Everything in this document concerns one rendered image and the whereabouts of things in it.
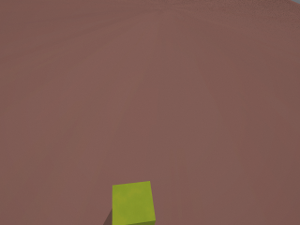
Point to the carton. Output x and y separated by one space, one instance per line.
132 204

